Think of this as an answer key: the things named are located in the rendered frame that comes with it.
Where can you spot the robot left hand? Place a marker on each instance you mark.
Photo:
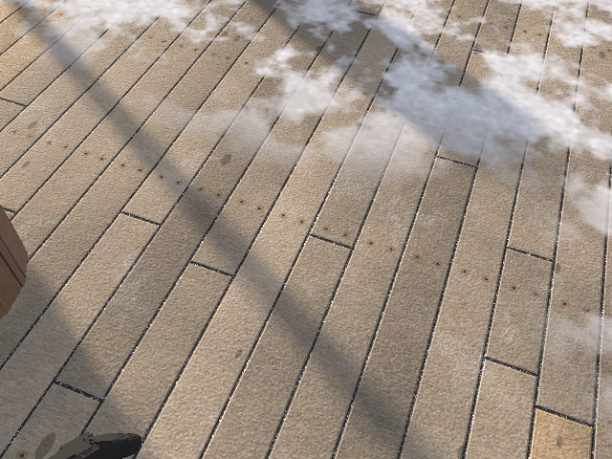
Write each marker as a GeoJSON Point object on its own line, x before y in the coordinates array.
{"type": "Point", "coordinates": [105, 446]}

